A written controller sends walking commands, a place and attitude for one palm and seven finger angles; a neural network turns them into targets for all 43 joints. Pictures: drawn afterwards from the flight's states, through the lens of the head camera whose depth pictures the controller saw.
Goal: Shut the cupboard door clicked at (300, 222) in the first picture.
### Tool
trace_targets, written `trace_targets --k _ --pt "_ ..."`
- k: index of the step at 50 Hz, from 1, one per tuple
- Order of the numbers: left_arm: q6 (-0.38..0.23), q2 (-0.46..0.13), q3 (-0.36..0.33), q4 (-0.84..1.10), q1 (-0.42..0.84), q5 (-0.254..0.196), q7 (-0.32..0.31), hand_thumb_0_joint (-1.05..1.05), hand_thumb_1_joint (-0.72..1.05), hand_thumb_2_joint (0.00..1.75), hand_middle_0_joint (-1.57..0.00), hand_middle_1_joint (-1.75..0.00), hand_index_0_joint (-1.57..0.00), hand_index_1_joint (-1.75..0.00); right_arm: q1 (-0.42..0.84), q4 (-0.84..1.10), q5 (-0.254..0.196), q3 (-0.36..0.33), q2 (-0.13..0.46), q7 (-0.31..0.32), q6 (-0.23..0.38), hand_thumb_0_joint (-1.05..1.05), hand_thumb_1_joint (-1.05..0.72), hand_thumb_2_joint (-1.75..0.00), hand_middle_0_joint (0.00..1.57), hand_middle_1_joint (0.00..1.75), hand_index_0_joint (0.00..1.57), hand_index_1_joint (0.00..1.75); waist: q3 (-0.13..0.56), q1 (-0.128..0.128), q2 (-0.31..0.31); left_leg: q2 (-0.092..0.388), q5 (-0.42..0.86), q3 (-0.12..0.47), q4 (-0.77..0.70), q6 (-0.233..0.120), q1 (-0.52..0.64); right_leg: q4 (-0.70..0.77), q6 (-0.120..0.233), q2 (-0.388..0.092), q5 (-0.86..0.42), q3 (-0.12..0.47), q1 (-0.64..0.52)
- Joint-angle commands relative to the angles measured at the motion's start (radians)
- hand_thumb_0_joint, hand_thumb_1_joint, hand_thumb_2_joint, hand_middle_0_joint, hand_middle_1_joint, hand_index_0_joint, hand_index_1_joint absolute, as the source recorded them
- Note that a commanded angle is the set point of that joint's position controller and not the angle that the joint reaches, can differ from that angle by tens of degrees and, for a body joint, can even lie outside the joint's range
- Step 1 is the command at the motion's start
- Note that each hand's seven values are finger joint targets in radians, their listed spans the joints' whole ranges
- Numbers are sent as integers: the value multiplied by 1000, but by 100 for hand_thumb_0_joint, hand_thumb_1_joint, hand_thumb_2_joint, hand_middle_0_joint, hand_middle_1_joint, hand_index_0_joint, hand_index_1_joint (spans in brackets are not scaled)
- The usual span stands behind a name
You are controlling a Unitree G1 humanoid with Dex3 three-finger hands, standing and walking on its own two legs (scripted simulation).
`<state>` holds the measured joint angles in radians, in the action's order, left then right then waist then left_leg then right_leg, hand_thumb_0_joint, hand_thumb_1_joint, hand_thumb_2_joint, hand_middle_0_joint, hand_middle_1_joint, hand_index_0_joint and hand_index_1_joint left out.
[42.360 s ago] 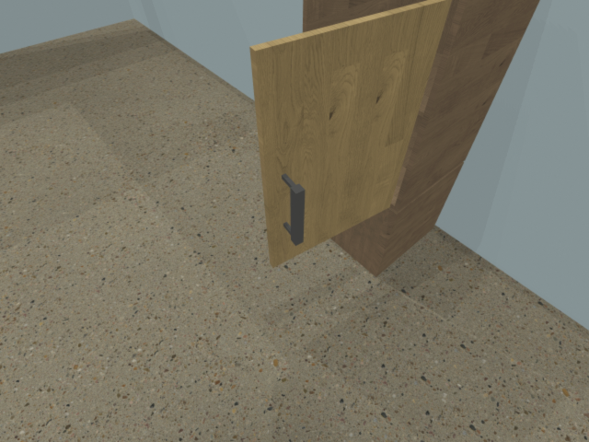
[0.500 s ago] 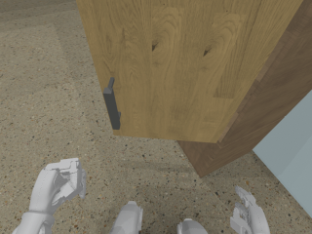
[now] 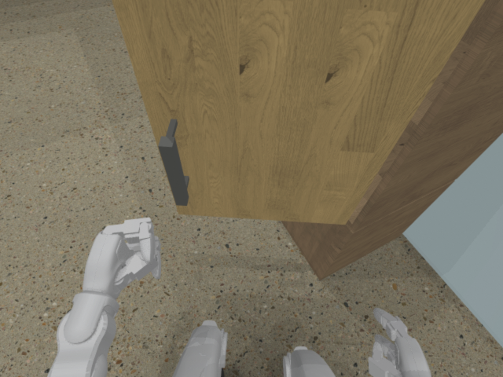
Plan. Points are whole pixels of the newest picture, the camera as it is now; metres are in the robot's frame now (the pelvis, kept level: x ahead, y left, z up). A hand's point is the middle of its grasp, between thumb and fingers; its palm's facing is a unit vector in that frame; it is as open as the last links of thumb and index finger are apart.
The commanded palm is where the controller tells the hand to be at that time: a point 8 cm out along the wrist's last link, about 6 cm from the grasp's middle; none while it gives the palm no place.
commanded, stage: bring the fist close to the handle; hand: left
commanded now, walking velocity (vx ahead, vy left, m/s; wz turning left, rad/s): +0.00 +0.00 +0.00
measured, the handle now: (177, 165) +0.47 +0.17 +0.02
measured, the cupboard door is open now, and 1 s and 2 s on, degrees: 59 59 45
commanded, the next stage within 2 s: push the door shut along its arc in 0.90 s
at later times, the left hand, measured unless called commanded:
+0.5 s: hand (182, 216) +0.36 +0.14 +0.02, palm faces -0.05 -1.00 -0.01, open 3.1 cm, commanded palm +0.35 +0.19 +0.02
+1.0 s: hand (188, 214) +0.37 +0.13 +0.02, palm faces -0.04 -1.00 -0.03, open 3.1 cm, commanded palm +0.35 +0.18 +0.02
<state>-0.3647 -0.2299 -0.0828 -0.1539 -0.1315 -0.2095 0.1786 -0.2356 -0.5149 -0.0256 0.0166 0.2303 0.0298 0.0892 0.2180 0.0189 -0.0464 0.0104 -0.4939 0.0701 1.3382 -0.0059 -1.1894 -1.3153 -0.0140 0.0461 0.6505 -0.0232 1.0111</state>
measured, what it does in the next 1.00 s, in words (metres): stands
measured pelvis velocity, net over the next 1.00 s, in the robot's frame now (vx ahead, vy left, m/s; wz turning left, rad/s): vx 0.00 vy -0.01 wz -0.01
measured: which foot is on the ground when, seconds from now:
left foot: down 0.00-1.00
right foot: down 0.00-1.00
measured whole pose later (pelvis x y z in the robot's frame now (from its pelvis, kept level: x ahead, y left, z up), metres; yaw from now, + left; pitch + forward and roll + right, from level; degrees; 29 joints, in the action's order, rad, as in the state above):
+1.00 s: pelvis +0.00 -0.01 -0.01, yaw -1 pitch +22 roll -3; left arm -0.48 -0.20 -0.11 -0.57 0.27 -0.15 0.11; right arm -0.23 -0.59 -0.01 -0.01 0.24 0.00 -0.02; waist 0.20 0.04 -0.04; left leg 0.02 -0.49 0.05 1.35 0.01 -1.25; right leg -1.36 0.00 0.05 0.66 -0.01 1.09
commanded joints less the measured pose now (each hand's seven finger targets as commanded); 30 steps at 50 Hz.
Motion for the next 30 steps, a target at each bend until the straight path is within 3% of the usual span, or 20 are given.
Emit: trace_targets --k 1,3,4,7,10,13,14,17,19,22,23,24,26,28,30 --pt "-85 -85 -37 170 179 -14 -12 0 90 90 -130 -150 -130 -150 27 127 0 -64 141 7 42 0 -90 -90 20 30 20 30 261 12 -13 10 136 7 -184 -18 366 200 50 -2 -229 -15 11" --pt "-89 -93 -40 125 232 -3 -17 0 90 90 -130 -150 -130 -150 23 117 1 -65 146 7 33 0 -90 -90 20 30 20 30 239 25 9 14 118 9 -180 -19 350 199 49 0 -216 -14 32" --pt "-97 -84 -30 136 279 -2 -20 0 90 90 -130 -150 -130 -150 25 112 3 -66 145 7 32 0 -90 -90 20 30 20 30 257 26 -16 12 117 10 -177 -19 362 195 49 -2 -212 -13 41" --pt "-103 -112 -61 85 328 2 -29 0 90 90 -130 -150 -130 -150 12 96 6 -68 151 7 23 0 -90 -90 20 30 20 30 276 23 -7 13 127 12 -167 -19 360 190 53 1 -222 -10 39" --pt "-108 -84 -33 75 374 8 -33 0 90 90 -130 -150 -130 -150 14 93 5 -70 149 1 15 0 -90 -90 20 30 20 30 313 21 -43 15 151 12 -172 -13 403 182 53 -4 -238 -14 51" --pt "-100 -78 -28 17 411 19 -45 0 90 90 -130 -150 -130 -150 5 83 6 -71 152 -2 3 0 -90 -90 20 30 20 30 304 30 -21 19 150 16 -173 -12 405 182 51 -3 -240 -17 68" --pt "-96 -58 -8 -6 454 22 -48 0 90 90 -130 -150 -130 -150 2 79 7 -70 152 -2 -1 0 -90 -90 20 30 20 30 290 44 -14 18 131 17 -171 -13 395 186 48 -3 -230 -17 79" --pt "-99 -108 -65 -88 532 30 -64 0 90 90 -130 -150 -130 -150 -15 60 11 -71 159 1 -16 0 -90 -90 20 30 20 30 287 43 12 16 123 15 -157 -14 360 181 50 1 -224 -11 78" --pt "-115 -73 -33 -81 592 36 -69 0 90 90 -130 -150 -130 -150 -9 59 13 -72 154 -4 -17 0 -90 -90 20 30 20 30 332 45 -31 16 145 12 -151 -11 398 169 49 -5 -236 -12 94" --pt "-127 -84 -50 -107 589 37 -75 0 90 90 -130 -150 -130 -150 -26 51 18 -77 157 -11 -23 0 -90 -90 20 30 20 30 378 36 -34 19 202 18 -143 -8 429 158 53 -2 -275 -15 86" --pt "-129 -82 -52 -126 591 40 -77 0 90 90 -130 -150 -130 -150 -24 50 17 -76 155 -14 -28 0 -90 -90 20 30 20 30 375 30 -31 19 208 14 -146 -5 427 159 52 -4 -281 -14 83" --pt "-129 -64 -35 -151 618 41 -79 0 90 90 -130 -150 -130 -150 -26 44 18 -76 153 -16 -34 0 -90 -90 20 30 20 30 357 47 -11 19 199 12 -141 -9 414 164 48 -3 -280 -14 90" --pt "-129 -81 -55 -207 638 50 -83 0 90 90 -130 -150 -130 -150 -30 40 17 -77 155 -18 -45 0 -90 -90 20 30 20 30 325 47 5 17 162 7 -143 -10 376 170 47 -1 -255 -10 93" --pt "-134 -113 -90 -207 633 49 -83 0 90 90 -130 -150 -130 -150 -31 45 16 -78 157 -19 -54 0 -90 -90 20 30 20 30 352 31 3 16 173 -1 -146 -10 376 169 48 -1 -268 -4 67" --pt "-145 -95 -72 -173 625 43 -80 0 90 90 -130 -150 -130 -150 -28 52 15 -79 153 -22 -60 0 -90 -90 20 30 20 30 372 25 -15 15 188 -5 -152 -9 397 172 48 -3 -281 -1 51"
